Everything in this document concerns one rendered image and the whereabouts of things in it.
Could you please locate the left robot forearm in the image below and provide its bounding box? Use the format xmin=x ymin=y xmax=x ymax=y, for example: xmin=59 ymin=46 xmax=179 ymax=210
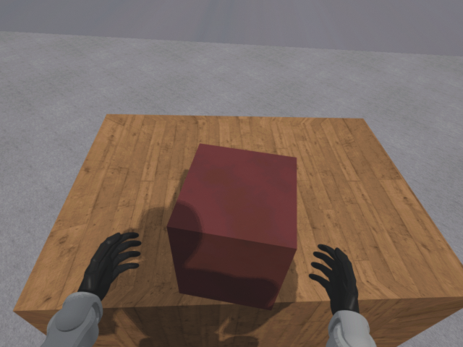
xmin=41 ymin=291 xmax=103 ymax=347

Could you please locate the pedestal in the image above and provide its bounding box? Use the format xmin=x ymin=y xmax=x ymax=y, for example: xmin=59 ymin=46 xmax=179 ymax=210
xmin=13 ymin=114 xmax=463 ymax=347

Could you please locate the left robot hand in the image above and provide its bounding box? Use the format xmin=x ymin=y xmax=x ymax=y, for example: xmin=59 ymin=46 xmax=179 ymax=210
xmin=77 ymin=232 xmax=142 ymax=301

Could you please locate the right robot hand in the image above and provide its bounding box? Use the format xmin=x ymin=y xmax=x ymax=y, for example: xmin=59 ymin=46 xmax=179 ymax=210
xmin=309 ymin=244 xmax=360 ymax=315

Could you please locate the carton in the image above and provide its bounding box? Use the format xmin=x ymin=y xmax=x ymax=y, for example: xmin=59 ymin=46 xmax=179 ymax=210
xmin=167 ymin=144 xmax=297 ymax=310

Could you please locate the right robot forearm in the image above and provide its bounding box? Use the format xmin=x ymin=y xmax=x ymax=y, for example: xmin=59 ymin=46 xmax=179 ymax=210
xmin=326 ymin=310 xmax=377 ymax=347

